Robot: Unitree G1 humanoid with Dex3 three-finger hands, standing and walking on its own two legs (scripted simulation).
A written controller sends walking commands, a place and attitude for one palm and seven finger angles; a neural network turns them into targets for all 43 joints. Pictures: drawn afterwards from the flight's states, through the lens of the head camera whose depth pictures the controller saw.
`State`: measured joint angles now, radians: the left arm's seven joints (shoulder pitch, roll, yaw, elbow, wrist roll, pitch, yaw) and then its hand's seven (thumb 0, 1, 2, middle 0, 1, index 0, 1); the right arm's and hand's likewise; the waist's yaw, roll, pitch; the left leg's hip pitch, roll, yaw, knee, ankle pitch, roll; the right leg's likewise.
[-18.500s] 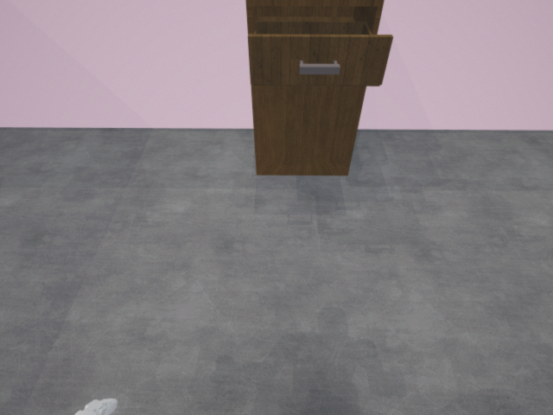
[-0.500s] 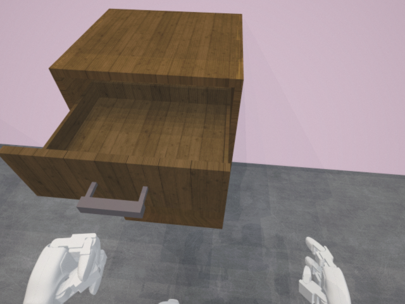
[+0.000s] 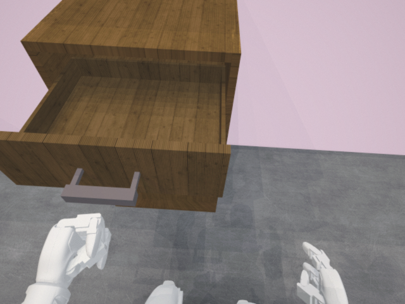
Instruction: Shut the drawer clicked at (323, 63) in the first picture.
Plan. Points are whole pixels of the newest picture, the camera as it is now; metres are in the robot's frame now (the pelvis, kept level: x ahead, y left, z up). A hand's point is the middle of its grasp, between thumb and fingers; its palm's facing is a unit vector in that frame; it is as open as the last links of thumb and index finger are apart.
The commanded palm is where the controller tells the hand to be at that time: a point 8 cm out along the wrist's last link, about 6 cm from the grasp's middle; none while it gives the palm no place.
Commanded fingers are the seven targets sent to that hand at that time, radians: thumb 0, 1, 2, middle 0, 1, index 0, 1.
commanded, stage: bring the fist close to the handle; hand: left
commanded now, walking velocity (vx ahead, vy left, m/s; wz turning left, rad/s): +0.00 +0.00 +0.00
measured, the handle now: (104, 185) +0.32 +0.21 +0.06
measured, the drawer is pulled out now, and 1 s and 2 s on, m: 0.27 0.26 0.12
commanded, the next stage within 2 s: push the drawer shut in 0.34 s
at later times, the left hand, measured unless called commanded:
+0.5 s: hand (105, 241) +0.22 +0.17 +0.06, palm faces -0.02 -1.00 -0.06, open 3.3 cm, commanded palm +0.20 +0.23 +0.06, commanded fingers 0.00 0.90 0.90 -1.40 -1.60 -1.40 -1.60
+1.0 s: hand (112, 221) +0.26 +0.17 +0.05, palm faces -0.03 -1.00 -0.07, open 3.0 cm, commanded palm +0.25 +0.23 +0.06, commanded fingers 0.00 0.90 0.90 -1.40 -1.60 -1.40 -1.60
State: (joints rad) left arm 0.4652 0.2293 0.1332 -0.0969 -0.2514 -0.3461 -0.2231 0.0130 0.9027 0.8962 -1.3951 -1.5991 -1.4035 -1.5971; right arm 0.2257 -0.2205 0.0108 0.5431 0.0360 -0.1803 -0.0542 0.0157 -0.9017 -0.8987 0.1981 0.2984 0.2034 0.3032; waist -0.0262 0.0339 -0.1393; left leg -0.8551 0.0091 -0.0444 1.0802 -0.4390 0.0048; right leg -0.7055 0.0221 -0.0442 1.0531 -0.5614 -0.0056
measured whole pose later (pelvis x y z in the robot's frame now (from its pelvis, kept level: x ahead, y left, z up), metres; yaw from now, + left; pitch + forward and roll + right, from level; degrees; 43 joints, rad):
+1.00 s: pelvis +0.00 -0.01 +0.00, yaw +1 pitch +13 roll -2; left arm 0.24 0.27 0.15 0.06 -0.26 -0.35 -0.23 -0.01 0.81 0.91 -1.40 -1.60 -1.40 -1.60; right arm 0.23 -0.26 0.03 0.56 0.04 -0.14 -0.06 0.01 -0.90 -0.90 0.20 0.30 0.20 0.30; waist -0.03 0.04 -0.13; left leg -0.88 0.01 -0.07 1.09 -0.44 -0.01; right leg -0.72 0.03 -0.06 1.06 -0.57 -0.02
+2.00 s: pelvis +0.00 +0.00 +0.00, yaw -1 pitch +15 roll -2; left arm -0.36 0.32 0.21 0.62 -0.18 -0.34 -0.19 -0.01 0.79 0.90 -1.40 -1.60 -1.41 -1.60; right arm 0.26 -0.25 0.03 0.62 0.03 -0.05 -0.04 0.01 -0.90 -0.90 0.20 0.30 0.20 0.30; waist -0.07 0.02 -0.11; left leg -0.90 0.02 -0.04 1.04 -0.41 0.00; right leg -0.76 0.03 -0.04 1.02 -0.53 -0.01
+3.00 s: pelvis -0.01 +0.00 -0.02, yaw -4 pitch +23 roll -4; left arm -0.90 0.53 0.39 1.14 -0.07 -0.36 -0.25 -0.01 0.74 0.86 -1.40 -1.60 -1.40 -1.60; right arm 0.37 -0.26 0.04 0.64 0.00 0.04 -0.01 0.01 -0.90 -0.90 0.20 0.30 0.20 0.30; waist -0.18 0.03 -0.12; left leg -1.11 0.05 -0.03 1.15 -0.43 0.01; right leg -0.97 0.06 -0.03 1.10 -0.53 0.00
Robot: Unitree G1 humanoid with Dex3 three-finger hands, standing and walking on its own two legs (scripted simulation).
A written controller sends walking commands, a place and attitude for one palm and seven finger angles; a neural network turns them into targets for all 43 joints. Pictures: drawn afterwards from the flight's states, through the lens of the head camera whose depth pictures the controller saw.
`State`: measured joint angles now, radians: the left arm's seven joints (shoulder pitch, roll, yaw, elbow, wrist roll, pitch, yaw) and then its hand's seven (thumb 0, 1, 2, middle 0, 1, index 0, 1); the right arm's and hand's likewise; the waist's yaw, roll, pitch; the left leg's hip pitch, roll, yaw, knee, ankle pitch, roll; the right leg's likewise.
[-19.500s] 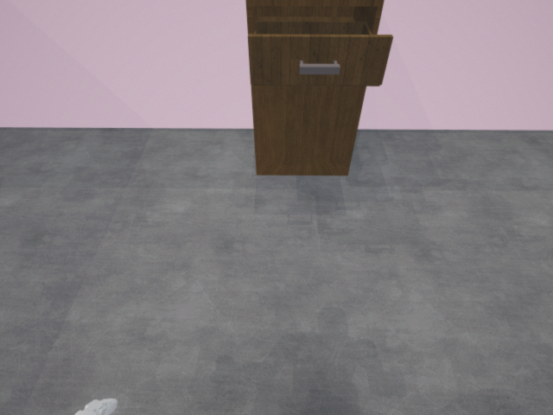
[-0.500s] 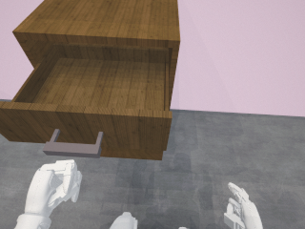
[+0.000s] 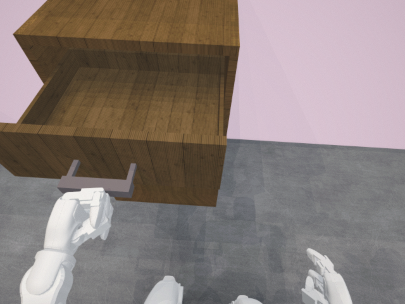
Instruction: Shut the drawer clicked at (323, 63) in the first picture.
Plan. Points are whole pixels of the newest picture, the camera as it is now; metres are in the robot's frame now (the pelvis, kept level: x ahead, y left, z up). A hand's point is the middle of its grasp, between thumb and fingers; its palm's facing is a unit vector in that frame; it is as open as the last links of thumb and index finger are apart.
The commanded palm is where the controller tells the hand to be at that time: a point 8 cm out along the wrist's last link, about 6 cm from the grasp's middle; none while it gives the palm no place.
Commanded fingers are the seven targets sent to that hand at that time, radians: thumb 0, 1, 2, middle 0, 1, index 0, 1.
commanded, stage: push the drawer shut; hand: left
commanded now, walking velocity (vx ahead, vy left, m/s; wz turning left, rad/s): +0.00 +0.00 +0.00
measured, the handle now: (100, 176) +0.34 +0.21 +0.06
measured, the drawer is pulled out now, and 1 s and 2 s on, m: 0.26 0.12 0.00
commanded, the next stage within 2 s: none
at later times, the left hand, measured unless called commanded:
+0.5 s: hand (116, 183) +0.33 +0.18 +0.06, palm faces -0.05 -1.00 -0.05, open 3.2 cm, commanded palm +0.31 +0.24 +0.07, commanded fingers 0.00 0.90 0.90 -1.40 -1.60 -1.40 -1.60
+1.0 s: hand (124, 156) +0.39 +0.18 +0.06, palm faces -0.05 -1.00 -0.05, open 3.0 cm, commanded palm +0.38 +0.23 +0.07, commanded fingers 0.00 0.90 0.90 -1.40 -1.60 -1.40 -1.60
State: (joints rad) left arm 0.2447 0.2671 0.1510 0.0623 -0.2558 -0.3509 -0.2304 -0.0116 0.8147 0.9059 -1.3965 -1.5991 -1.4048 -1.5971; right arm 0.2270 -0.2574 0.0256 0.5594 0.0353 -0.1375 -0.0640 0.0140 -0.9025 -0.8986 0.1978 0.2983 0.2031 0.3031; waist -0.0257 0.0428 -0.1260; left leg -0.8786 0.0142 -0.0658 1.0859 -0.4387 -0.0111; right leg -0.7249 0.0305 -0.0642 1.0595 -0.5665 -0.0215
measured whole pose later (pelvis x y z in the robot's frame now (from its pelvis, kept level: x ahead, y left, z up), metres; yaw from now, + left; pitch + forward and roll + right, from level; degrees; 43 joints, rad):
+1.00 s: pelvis +0.00 +0.01 +0.01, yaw -1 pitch +15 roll -2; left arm -0.36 0.32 0.21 0.62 -0.18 -0.34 -0.19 -0.01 0.79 0.90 -1.40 -1.60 -1.41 -1.60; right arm 0.26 -0.25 0.03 0.62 0.03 -0.05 -0.04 0.01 -0.90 -0.90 0.20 0.30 0.20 0.30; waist -0.07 0.02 -0.11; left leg -0.90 0.02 -0.04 1.04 -0.41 0.00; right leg -0.76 0.03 -0.04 1.02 -0.53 -0.01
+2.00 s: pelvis -0.01 +0.01 -0.02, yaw -4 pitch +23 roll -4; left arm -0.90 0.53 0.39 1.14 -0.07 -0.36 -0.25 -0.01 0.74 0.86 -1.40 -1.60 -1.40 -1.60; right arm 0.37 -0.26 0.04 0.64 0.00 0.04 -0.01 0.01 -0.90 -0.90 0.20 0.30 0.20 0.30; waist -0.18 0.03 -0.12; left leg -1.11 0.05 -0.03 1.15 -0.43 0.01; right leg -0.97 0.06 -0.03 1.10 -0.53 0.00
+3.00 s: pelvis -0.02 +0.02 -0.02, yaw -4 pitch +23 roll -5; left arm -0.94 0.53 0.37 1.15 -0.05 -0.33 -0.17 0.02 0.80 0.91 -1.40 -1.60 -1.40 -1.60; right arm 0.40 -0.26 0.06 0.64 -0.01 0.03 0.01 0.01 -0.90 -0.90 0.20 0.30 0.20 0.30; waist -0.19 0.04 -0.12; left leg -1.15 0.05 -0.04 1.15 -0.41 0.01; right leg -1.00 0.06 -0.04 1.11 -0.51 0.00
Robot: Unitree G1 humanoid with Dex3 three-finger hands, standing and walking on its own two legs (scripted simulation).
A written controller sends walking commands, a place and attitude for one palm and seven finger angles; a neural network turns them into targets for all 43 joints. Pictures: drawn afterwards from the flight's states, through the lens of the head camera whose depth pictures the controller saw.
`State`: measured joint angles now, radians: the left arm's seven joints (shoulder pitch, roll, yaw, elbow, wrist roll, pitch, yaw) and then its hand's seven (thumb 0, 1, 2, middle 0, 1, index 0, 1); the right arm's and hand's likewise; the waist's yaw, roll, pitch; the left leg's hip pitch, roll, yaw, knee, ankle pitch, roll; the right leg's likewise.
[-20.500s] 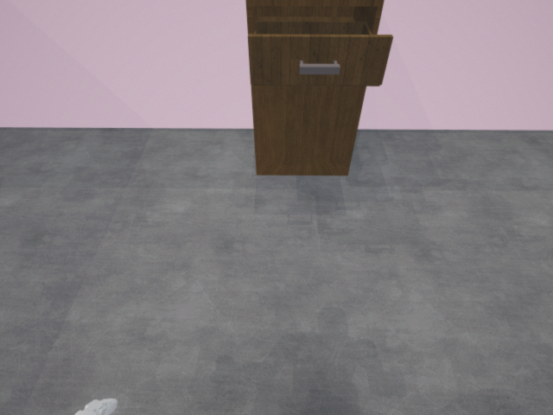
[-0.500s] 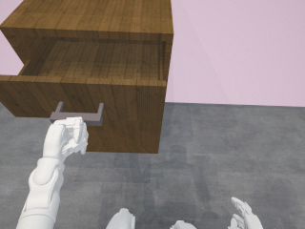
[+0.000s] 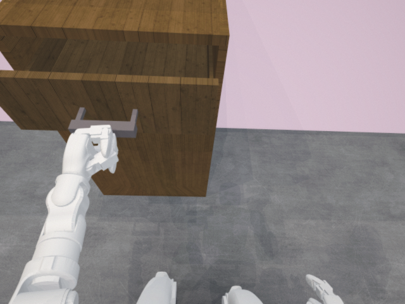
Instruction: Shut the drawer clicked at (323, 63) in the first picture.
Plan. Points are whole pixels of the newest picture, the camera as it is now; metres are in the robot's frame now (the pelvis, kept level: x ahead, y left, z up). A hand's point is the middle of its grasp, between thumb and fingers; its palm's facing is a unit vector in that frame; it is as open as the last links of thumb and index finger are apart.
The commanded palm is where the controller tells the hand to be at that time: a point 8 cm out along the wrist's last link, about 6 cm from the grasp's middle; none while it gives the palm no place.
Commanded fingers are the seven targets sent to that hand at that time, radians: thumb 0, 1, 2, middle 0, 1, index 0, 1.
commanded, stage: push the drawer shut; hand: left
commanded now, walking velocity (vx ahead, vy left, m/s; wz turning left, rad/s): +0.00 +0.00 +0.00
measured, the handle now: (106, 120) +0.47 +0.21 +0.06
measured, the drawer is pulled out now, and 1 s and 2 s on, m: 0.12 0.00 0.00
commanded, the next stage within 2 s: pull the fist back off the drawer in 1.36 s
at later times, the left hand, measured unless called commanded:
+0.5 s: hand (118, 130) +0.45 +0.18 +0.05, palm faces -0.02 -1.00 -0.04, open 3.0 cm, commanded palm +0.44 +0.23 +0.06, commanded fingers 0.00 0.90 0.90 -1.40 -1.60 -1.40 -1.60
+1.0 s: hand (122, 106) +0.52 +0.18 +0.05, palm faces -0.03 -1.00 -0.03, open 3.0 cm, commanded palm +0.51 +0.22 +0.06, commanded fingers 0.00 0.90 0.90 -1.40 -1.60 -1.40 -1.60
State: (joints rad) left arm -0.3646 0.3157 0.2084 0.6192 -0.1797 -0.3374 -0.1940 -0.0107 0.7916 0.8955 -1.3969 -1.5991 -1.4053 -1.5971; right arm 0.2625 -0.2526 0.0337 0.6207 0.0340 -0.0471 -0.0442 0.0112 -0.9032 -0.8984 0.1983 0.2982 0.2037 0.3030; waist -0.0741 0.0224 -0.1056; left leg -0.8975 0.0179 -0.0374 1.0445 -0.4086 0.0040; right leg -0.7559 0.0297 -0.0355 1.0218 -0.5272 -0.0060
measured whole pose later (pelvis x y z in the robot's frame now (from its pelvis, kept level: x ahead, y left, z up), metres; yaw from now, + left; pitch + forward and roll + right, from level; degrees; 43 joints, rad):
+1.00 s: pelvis +0.00 +0.00 -0.02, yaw -3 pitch +23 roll -4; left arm -0.90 0.53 0.39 1.14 -0.07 -0.36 -0.25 -0.01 0.74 0.86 -1.40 -1.60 -1.40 -1.60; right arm 0.37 -0.26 0.04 0.64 0.00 0.04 -0.01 0.01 -0.90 -0.90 0.20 0.30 0.20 0.30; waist -0.18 0.03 -0.12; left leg -1.11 0.05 -0.03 1.15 -0.43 0.01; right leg -0.97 0.06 -0.03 1.10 -0.53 0.00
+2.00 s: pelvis -0.02 +0.01 -0.02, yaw -3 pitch +23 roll -5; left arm -0.94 0.53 0.37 1.15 -0.05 -0.33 -0.17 0.02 0.80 0.91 -1.40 -1.60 -1.40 -1.60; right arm 0.40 -0.26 0.06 0.64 -0.01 0.03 0.01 0.01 -0.90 -0.90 0.20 0.30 0.20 0.30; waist -0.19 0.04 -0.12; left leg -1.15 0.05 -0.04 1.15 -0.41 0.01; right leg -1.00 0.06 -0.04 1.11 -0.51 0.00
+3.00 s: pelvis +0.02 +0.00 +0.06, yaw +0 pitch +2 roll -1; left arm 0.07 0.32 0.15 0.05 -0.10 -0.06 0.04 0.01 0.90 0.90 -1.40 -1.60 -1.41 -1.60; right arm 0.19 -0.24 0.06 0.54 0.05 0.02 -0.09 0.01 -0.90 -0.90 0.20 0.30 0.20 0.30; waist 0.01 0.04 -0.04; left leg -0.39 0.00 0.00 0.64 -0.28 0.01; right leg -0.26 0.01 0.00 0.61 -0.38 0.00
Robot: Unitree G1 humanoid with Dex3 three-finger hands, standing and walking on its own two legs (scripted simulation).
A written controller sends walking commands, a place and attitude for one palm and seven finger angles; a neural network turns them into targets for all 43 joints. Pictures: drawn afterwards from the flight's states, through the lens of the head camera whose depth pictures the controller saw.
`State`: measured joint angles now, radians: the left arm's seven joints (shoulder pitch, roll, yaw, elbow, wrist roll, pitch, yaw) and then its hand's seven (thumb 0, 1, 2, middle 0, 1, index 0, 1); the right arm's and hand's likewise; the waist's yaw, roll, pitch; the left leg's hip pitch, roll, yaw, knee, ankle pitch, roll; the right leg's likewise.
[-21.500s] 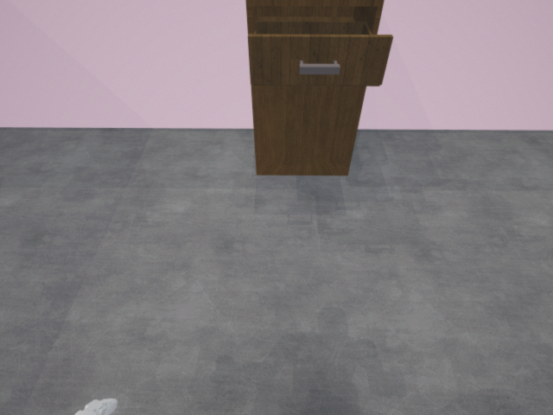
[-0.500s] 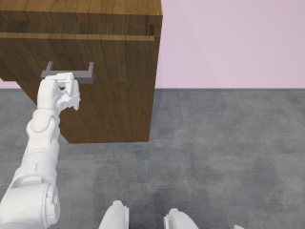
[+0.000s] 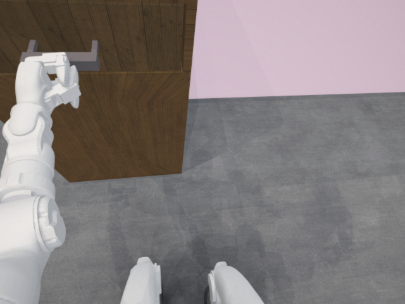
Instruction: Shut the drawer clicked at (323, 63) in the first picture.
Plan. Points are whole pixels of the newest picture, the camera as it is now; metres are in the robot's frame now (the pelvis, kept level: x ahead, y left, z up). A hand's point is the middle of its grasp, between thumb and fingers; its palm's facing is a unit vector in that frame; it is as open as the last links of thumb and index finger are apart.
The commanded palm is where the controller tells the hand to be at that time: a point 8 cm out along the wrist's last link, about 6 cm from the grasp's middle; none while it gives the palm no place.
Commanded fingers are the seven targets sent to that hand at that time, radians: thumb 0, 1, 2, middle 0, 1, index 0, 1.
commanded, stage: push the drawer shut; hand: left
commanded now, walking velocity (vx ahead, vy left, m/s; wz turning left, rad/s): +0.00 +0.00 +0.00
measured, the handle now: (63, 53) +0.59 +0.23 +0.08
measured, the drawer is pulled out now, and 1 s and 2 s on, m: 0.00 0.00 0.00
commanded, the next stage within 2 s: pull the fist back off the drawer in 0.36 s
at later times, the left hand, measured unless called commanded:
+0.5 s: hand (70, 83) +0.51 +0.21 +0.08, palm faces +0.05 -1.00 -0.06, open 3.2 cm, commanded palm +0.54 +0.23 +0.08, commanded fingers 0.00 0.90 0.90 -1.40 -1.60 -1.40 -1.60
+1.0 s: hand (77, 86) +0.51 +0.20 +0.08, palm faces +0.05 -1.00 -0.04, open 3.2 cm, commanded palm +0.48 +0.23 +0.08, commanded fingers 0.00 0.90 0.90 -1.40 -1.60 -1.40 -1.60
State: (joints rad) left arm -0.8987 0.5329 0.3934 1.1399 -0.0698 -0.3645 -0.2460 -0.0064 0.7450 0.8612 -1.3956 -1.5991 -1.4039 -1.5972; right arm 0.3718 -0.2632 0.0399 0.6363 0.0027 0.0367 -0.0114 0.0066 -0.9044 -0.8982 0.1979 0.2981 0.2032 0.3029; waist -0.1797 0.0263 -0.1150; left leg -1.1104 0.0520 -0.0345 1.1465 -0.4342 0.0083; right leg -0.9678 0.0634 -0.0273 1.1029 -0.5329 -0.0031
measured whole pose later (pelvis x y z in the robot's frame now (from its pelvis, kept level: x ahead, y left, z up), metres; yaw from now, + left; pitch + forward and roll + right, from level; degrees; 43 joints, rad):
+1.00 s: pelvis -0.02 +0.00 +0.00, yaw +0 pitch +23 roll -5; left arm -0.94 0.53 0.37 1.15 -0.05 -0.33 -0.17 0.02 0.80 0.91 -1.40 -1.60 -1.40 -1.60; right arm 0.40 -0.26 0.06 0.64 -0.01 0.03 0.01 0.01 -0.90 -0.90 0.20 0.30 0.20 0.30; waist -0.19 0.04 -0.12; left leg -1.15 0.05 -0.04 1.15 -0.41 0.01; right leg -1.00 0.06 -0.04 1.11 -0.51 0.00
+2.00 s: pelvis +0.02 +0.00 +0.08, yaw +3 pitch +2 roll -1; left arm 0.07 0.32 0.15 0.05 -0.10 -0.06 0.04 0.01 0.90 0.90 -1.40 -1.60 -1.41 -1.60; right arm 0.19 -0.24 0.06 0.54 0.05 0.02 -0.09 0.01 -0.90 -0.90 0.20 0.30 0.20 0.30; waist 0.01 0.04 -0.04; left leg -0.39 0.00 0.00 0.64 -0.28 0.01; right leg -0.26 0.01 0.00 0.61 -0.38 0.00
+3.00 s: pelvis +0.04 +0.00 +0.09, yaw +2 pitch +0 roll +0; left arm 0.58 0.38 0.34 -0.49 -0.07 -0.14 0.08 0.01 0.89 0.90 -1.40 -1.60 -1.41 -1.60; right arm 0.16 -0.25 -0.01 0.55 0.01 0.05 -0.06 0.01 -0.90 -0.90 0.20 0.30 0.20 0.30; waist 0.00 0.06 0.01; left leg -0.24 0.01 0.01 0.46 -0.22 0.01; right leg -0.11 0.02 0.02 0.41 -0.29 0.00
